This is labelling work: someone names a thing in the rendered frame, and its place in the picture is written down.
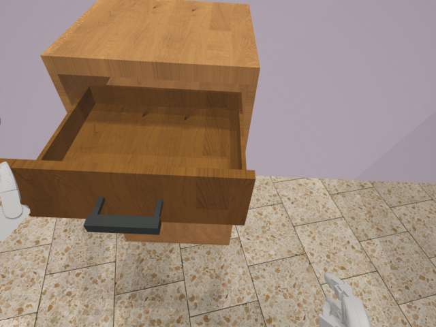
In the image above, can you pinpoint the right robot hand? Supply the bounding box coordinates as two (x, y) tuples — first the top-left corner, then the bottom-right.
(318, 272), (372, 327)

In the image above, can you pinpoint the cabinet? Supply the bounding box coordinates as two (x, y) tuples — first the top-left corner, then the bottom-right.
(40, 0), (260, 245)

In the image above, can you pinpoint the drawer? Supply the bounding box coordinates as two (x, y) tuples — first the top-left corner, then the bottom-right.
(0, 84), (255, 225)

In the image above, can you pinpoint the handle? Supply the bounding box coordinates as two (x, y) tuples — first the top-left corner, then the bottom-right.
(83, 197), (163, 235)

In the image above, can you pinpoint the left robot hand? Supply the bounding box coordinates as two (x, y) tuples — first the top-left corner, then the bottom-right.
(0, 118), (30, 242)

